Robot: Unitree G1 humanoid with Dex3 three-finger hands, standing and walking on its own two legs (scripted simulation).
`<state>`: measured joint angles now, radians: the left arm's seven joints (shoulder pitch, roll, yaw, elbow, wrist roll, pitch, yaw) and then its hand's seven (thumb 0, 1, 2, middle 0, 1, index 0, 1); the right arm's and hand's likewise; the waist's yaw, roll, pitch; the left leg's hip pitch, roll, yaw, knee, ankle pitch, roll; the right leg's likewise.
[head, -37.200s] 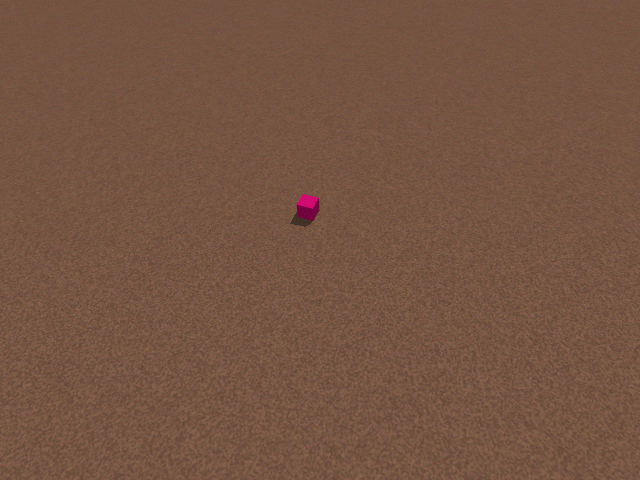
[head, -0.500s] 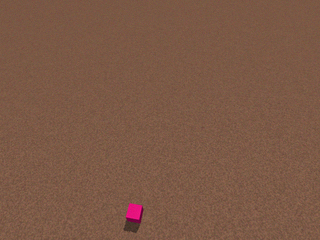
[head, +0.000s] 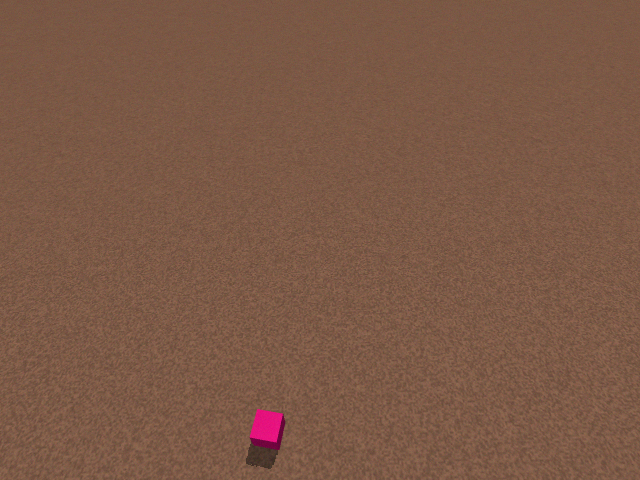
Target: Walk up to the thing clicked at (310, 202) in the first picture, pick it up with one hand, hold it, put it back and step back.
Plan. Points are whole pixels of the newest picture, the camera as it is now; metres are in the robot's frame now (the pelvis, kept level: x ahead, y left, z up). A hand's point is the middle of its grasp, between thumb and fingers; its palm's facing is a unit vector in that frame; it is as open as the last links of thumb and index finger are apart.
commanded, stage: stand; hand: left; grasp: from above
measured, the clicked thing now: (268, 429) +0.41 +0.20 -0.74
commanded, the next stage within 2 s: step back in 0.22 s
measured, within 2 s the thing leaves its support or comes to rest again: neither
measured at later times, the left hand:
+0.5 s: hand out of the picture +0.08 +0.30 -0.18, palm faces +0.00 -0.93 -0.37, open 7.4 cm
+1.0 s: hand out of the picture -0.03 +0.30 -0.16, palm faces -0.09 -0.91 -0.40, open 7.4 cm
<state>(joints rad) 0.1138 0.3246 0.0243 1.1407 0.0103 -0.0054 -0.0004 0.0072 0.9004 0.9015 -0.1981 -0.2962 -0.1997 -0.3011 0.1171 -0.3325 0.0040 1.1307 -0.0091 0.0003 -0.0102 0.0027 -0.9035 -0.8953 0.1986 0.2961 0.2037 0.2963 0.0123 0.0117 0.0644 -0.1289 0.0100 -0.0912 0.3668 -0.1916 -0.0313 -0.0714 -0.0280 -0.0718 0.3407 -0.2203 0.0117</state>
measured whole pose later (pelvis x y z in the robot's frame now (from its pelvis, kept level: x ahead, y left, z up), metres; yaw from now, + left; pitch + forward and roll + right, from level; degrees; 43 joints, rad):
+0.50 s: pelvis -0.04 +0.04 -0.02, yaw +1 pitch -2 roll -1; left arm 0.05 0.38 0.07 0.96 0.01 0.04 0.01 0.01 0.90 0.90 -0.20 -0.30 -0.20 -0.30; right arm 0.13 -0.41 -0.06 0.96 0.00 0.05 0.02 0.00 -0.90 -0.90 0.20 0.30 0.20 0.30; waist -0.02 -0.01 0.16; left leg -0.28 -0.03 -0.04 0.69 -0.33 0.04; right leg -0.30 -0.09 -0.06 0.64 -0.30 0.04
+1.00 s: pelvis -0.14 +0.04 -0.03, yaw -5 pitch -4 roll +1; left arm 0.16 0.35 0.06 0.87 0.03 0.03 0.00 0.01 0.90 0.90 -0.20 -0.30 -0.20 -0.30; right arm 0.10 -0.36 -0.04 0.88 0.00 0.07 -0.01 0.00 -0.90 -0.90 0.20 0.30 0.21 0.30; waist 0.00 0.03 0.20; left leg -0.42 -0.05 -0.03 0.93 -0.48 0.02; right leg -0.26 0.04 0.04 0.68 -0.34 -0.04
